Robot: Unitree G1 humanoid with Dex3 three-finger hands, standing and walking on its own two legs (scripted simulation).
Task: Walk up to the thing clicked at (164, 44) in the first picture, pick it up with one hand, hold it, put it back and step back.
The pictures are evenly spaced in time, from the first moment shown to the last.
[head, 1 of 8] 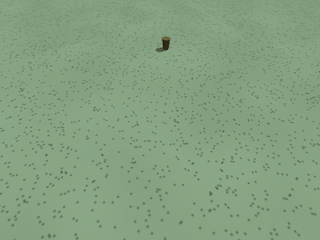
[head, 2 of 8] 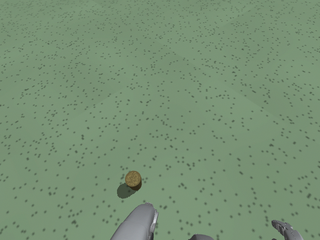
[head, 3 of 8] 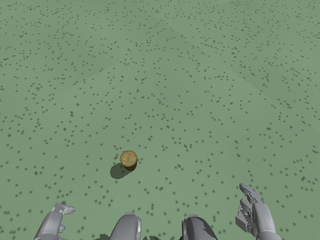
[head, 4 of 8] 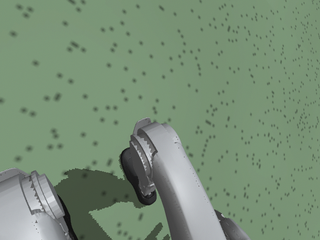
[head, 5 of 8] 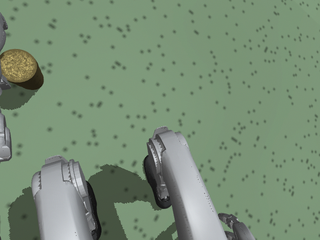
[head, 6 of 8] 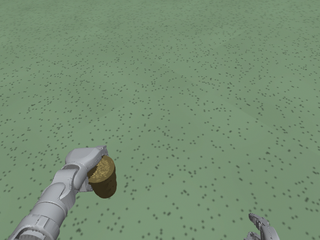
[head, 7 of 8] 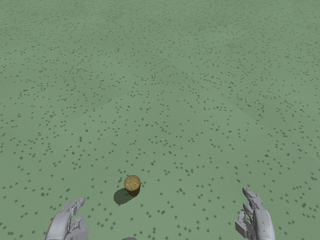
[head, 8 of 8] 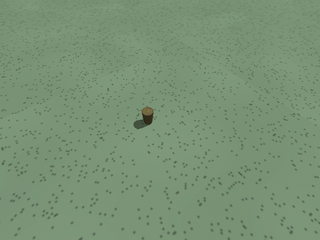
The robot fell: no
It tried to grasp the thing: yes
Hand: left
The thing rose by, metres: 0.61
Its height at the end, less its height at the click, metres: +0.00
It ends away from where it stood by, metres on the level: 0.01
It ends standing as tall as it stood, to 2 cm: yes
